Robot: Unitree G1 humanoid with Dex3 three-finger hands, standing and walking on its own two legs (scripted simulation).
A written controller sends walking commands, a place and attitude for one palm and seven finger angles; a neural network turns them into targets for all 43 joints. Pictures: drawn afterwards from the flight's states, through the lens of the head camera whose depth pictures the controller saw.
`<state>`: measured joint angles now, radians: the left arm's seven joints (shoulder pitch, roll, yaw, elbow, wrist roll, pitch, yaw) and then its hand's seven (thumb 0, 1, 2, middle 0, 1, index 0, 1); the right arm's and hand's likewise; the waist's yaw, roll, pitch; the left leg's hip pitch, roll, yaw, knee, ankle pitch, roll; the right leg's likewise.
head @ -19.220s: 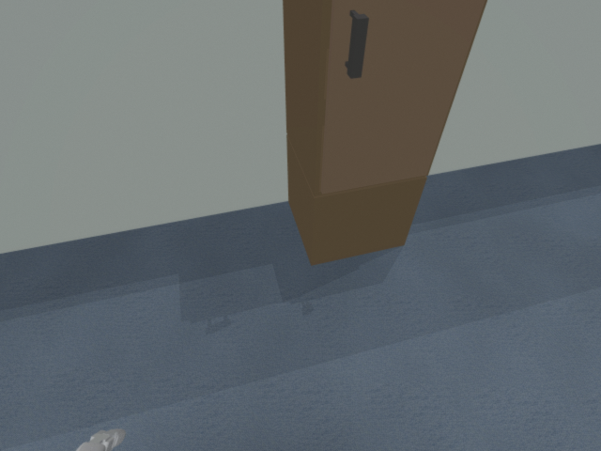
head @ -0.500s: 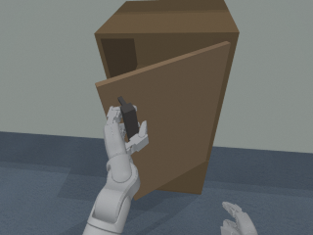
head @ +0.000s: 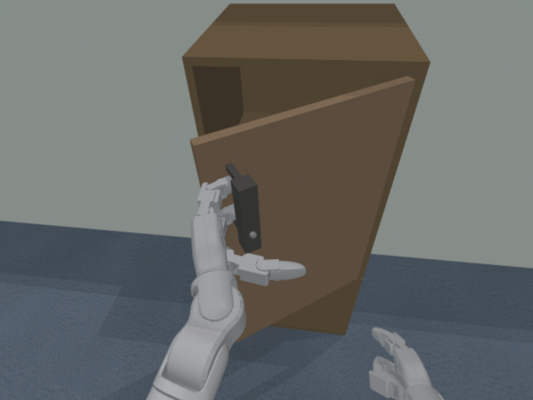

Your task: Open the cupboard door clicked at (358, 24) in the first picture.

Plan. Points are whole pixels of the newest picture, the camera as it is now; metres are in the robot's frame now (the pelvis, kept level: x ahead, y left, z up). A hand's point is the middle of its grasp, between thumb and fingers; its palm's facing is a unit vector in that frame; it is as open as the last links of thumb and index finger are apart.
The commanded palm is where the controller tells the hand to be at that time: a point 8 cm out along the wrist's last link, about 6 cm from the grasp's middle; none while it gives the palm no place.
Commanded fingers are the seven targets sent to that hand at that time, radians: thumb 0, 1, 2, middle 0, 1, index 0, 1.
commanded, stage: open thumb and fingers to let go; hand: left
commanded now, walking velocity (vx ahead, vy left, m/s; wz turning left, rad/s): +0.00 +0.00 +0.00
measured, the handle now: (241, 207) +0.35 +0.07 +0.14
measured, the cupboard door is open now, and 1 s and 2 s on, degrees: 36 37 37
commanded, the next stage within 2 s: slide the hand sideways off the handle in 0.10 s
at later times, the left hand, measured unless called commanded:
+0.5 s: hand (250, 256) +0.26 +0.05 +0.14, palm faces -0.17 -0.99 +0.00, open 16.5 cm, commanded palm +0.24 +0.08 +0.14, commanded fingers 0.00 -0.50 0.30 -0.15 -0.30 -0.15 -0.30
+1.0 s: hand (224, 272) +0.24 +0.08 +0.14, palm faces -0.08 -1.00 -0.03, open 16.3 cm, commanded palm +0.21 +0.13 +0.14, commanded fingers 0.00 -0.50 0.30 -0.15 -0.30 -0.15 -0.30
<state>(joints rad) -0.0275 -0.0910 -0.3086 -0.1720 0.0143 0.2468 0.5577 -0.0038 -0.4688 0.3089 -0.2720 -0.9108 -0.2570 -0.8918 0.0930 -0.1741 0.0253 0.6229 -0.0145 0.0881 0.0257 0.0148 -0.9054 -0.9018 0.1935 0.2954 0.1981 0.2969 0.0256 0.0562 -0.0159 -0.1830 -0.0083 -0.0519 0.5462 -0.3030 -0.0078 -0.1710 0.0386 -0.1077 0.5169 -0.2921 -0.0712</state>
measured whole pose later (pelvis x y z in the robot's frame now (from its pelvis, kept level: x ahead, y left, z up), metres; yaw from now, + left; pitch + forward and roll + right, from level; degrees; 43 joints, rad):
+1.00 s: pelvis +0.00 +0.01 +0.00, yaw -2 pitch -4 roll +0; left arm 0.23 0.09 -0.23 -0.40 -0.07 0.20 0.12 -0.01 -0.50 0.30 -0.15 -0.30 -0.15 -0.30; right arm 0.15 -0.19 0.07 0.49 0.03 0.12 0.01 0.02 -0.90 -0.90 0.20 0.30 0.20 0.30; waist 0.03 0.04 -0.02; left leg -0.17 -0.01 -0.01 0.55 -0.32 0.01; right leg -0.18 0.03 -0.07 0.54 -0.29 -0.05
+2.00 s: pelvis +0.00 +0.02 +0.00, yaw -1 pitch -3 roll -1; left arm 0.44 0.26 0.12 -0.53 -0.26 0.13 -0.17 -0.01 -0.48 0.30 -0.15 -0.30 -0.16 -0.30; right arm 0.23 -0.24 0.08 0.55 0.06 -0.18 -0.06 0.02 -0.90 -0.90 0.20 0.30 0.20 0.30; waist 0.05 0.06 -0.05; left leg -0.22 -0.02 -0.03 0.61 -0.34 0.02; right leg -0.21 0.03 -0.08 0.56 -0.31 -0.04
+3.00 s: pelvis +0.03 +0.02 +0.01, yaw -2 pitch -2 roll -1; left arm 0.49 0.34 0.30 -0.41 -0.07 -0.08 0.12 0.02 0.87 0.89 -0.21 -0.31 -0.21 -0.30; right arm 0.18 -0.23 0.02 0.62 0.02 -0.06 -0.06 0.02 -0.90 -0.90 0.20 0.30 0.20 0.30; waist 0.07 0.06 0.00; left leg -0.09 -0.02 -0.01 0.42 -0.29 0.02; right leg -0.09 0.04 -0.06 0.39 -0.26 -0.04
